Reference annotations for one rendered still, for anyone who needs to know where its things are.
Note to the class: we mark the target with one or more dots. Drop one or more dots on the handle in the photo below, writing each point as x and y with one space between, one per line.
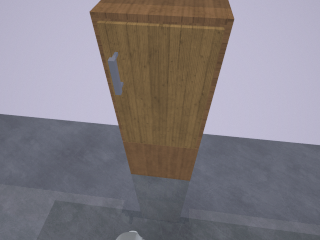
113 67

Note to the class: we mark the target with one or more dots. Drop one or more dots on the cupboard door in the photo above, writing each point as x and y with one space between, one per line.
167 72

